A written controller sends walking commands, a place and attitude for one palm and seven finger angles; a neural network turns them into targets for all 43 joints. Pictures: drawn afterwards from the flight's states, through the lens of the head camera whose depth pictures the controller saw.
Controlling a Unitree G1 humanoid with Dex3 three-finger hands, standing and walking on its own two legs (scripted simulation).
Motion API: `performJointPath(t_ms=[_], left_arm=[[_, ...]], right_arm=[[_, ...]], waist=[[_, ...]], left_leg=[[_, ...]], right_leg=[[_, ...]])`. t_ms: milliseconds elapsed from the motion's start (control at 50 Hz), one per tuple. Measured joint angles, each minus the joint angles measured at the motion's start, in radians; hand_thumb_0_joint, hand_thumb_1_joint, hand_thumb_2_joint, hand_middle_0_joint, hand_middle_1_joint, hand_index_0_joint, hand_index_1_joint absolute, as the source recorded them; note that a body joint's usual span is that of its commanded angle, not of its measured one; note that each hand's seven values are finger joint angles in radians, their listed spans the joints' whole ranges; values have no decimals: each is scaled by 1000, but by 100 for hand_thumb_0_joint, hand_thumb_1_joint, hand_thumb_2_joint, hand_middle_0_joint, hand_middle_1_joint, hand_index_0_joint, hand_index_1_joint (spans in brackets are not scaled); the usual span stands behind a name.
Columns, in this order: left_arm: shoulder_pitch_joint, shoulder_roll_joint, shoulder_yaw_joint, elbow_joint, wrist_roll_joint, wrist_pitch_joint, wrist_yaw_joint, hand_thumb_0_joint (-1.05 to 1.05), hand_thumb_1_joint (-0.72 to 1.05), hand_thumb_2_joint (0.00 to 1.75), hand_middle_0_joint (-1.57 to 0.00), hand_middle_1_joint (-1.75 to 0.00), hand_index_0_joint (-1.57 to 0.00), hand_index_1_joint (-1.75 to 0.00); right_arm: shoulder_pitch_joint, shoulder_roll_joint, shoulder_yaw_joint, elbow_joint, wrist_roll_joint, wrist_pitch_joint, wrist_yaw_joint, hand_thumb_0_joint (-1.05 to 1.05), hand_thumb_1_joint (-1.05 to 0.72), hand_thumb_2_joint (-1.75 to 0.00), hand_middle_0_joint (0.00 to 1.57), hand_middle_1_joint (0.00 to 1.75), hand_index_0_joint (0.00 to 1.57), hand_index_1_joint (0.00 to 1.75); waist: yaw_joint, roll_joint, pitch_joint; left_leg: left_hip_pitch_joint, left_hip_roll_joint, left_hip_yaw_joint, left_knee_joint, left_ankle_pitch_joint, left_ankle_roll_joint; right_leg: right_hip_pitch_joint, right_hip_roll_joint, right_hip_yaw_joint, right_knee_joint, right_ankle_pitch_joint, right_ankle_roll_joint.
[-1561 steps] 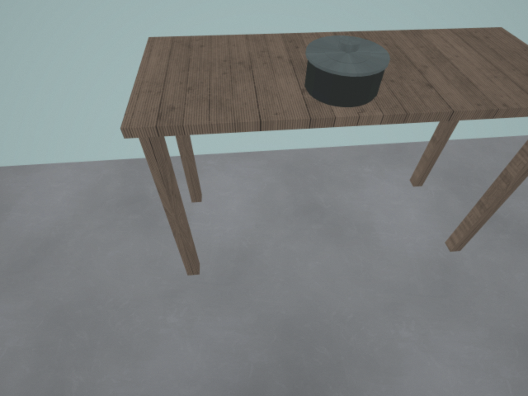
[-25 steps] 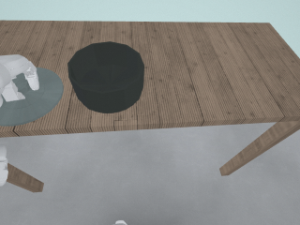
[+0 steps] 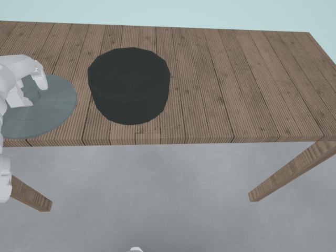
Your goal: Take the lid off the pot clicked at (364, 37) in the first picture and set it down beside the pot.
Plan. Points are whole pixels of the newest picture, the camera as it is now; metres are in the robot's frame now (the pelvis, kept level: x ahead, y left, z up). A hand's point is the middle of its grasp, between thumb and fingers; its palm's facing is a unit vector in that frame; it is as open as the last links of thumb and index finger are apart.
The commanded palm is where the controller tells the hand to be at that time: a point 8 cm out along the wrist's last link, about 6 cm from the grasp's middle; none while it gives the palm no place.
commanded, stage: open the fingers wide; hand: left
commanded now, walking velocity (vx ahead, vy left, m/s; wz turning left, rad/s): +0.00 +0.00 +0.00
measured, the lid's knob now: (27, 96) +0.48 +0.34 +0.07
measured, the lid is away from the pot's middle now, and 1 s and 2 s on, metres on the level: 0.25 0.25 0.25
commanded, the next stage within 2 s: raise the empty hand in 0.48 s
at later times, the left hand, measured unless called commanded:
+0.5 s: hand (24, 90) +0.46 +0.32 +0.11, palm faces -0.40 -0.10 -0.91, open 11.0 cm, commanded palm +0.48 +0.31 +0.17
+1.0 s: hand (17, 73) +0.47 +0.32 +0.15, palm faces -0.34 -0.09 -0.93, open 11.0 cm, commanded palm +0.48 +0.31 +0.22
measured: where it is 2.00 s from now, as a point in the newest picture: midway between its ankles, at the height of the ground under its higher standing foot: outside the picture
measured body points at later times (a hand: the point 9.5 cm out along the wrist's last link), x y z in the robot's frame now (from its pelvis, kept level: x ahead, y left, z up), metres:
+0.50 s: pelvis +0.01 +0.00 +0.00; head +0.08 +0.02 +0.44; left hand +0.48 +0.33 +0.16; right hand +0.03 -0.27 -0.12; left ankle +0.03 +0.07 -0.72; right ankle -0.02 -0.15 -0.72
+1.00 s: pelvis +0.01 +0.00 +0.01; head +0.06 +0.02 +0.45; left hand +0.48 +0.32 +0.21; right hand +0.05 -0.27 -0.11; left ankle +0.03 +0.07 -0.72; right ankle -0.02 -0.15 -0.72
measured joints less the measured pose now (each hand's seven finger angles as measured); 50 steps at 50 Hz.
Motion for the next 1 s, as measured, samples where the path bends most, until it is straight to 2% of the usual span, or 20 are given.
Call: performJointPath(t_ms=[220, 360, 660, 820, 900, 1000], left_arm=[[15, 1, 22, -27, -6, -10, 0, 0, 2, 82, -47, -80, -50, -82], [28, 7, 34, -35, 6, -2, 7, 0, -5, 81, -45, -75, -45, -75], [22, -12, 20, -52, -2, -3, 4, 0, -9, 84, -46, -69, -45, -69], [-2, -7, 16, -51, -2, 29, 6, 0, -10, 84, -46, -69, -45, -69], [-28, -8, -13, -34, -3, 58, -13, 0, -10, 84, -46, -69, -45, -68], [-42, -4, -11, -48, -8, 59, -34, 0, -10, 84, -46, -69, -45, -68]], right_arm=[[22, 6, -4, 4, -4, 17, 2, 1, -90, -90, 21, 30, 20, 30], [30, 12, -6, -5, -6, 27, 11, 1, -90, -90, 21, 30, 20, 30], [19, 13, -8, -9, -6, 36, 13, 1, -90, -90, 21, 30, 20, 30], [11, 10, -7, -17, -3, 36, 17, 1, -90, -90, 21, 30, 20, 30], [7, 9, -2, -17, 2, 37, 18, 1, -90, -90, 21, 30, 20, 30], [4, 11, 2, -17, 3, 35, 13, 1, -90, -90, 21, 30, 20, 30]], waist=[[-5, -1, -3], [-11, 8, -5], [-4, 9, -6], [-6, 13, -12], [-2, 13, -6], [-3, 12, -2]], left_leg=[[-9, -1, 5, 1, -5, 3], [-9, 0, 10, -1, -7, 5], [-1, -4, 7, -10, -4, 7], [23, -5, 7, -26, 1, 5], [37, -6, 7, -34, 5, 5], [54, -8, 4, -47, 10, 4]], right_leg=[[-9, -1, 6, -1, -2, 3], [-10, 0, 11, -6, -1, 1], [0, -4, 8, -15, 1, -3], [23, -5, 9, -30, 6, -2], [36, -6, 8, -36, 7, 0], [53, -7, 6, -48, 12, 3]])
